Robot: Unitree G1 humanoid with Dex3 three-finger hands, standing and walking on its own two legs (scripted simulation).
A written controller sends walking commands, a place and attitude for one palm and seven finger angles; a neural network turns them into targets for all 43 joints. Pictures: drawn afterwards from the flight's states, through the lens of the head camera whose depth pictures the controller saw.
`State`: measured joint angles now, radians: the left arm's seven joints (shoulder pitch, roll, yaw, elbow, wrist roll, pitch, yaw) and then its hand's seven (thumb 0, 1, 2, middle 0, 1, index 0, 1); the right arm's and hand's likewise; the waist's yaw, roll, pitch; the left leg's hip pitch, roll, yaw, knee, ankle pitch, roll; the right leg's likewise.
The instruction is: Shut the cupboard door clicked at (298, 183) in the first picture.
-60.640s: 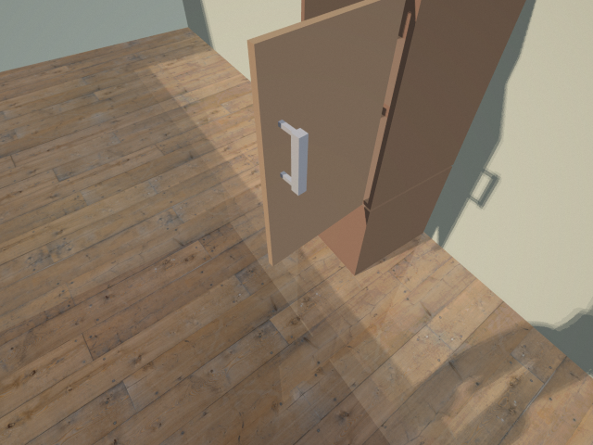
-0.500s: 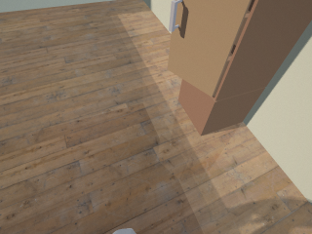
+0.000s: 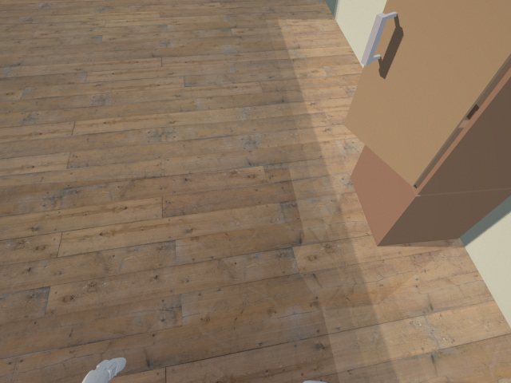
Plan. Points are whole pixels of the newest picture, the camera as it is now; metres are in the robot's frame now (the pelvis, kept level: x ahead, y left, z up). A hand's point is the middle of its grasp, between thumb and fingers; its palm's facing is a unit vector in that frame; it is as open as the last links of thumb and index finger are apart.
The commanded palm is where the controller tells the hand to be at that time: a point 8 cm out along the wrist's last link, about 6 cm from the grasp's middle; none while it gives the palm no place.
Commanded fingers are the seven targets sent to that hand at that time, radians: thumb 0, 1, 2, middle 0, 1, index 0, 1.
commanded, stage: walk to a spot facing it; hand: left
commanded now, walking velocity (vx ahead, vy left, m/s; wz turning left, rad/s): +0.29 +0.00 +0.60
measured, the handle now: (378, 38) +1.00 -0.35 +0.02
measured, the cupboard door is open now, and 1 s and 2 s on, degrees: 25 25 25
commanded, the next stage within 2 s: turn to face it in 1.10 s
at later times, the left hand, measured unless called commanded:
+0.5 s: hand out of the picture -0.02 +0.11 -0.16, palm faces +0.42 -0.88 -0.24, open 7.4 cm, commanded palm none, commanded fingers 0.00 0.90 0.90 -0.20 -0.30 -0.20 -0.30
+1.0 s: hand (99, 283) +0.32 +0.32 -0.16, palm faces +0.51 -0.84 -0.16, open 7.4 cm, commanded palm none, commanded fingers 0.00 0.90 0.90 -0.20 -0.30 -0.20 -0.30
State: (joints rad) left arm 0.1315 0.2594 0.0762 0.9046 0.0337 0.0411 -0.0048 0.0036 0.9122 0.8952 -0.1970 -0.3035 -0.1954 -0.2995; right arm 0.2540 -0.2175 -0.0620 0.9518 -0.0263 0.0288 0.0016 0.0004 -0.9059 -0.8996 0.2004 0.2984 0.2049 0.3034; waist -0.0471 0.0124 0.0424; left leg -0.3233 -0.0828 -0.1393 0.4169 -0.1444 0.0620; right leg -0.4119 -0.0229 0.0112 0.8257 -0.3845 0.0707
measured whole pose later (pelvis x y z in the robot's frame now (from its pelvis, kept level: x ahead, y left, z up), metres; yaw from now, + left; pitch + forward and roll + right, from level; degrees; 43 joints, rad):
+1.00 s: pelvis +0.30 +0.10 +0.00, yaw +33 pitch +1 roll -1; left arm 0.11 0.21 0.07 0.89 0.03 0.00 -0.02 0.00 0.91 0.90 -0.20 -0.30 -0.19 -0.30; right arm 0.39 -0.14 -0.02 1.02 -0.01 -0.06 -0.02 0.00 -0.91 -0.90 0.20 0.30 0.20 0.30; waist -0.04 -0.04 0.06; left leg 0.00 -0.11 -0.01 0.29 -0.30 0.13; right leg -0.66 -0.10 -0.02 0.94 -0.07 0.06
